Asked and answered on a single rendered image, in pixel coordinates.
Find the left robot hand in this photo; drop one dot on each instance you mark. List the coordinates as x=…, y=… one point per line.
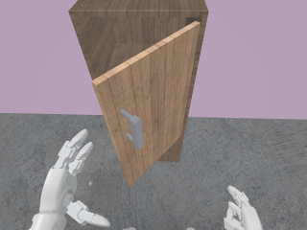
x=62, y=177

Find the handle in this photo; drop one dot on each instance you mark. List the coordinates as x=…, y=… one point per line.
x=136, y=129

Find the left robot forearm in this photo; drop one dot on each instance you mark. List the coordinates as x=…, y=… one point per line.
x=48, y=221

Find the cupboard door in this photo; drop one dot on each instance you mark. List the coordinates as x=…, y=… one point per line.
x=154, y=86

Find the right robot hand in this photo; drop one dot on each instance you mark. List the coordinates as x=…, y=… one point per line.
x=246, y=217

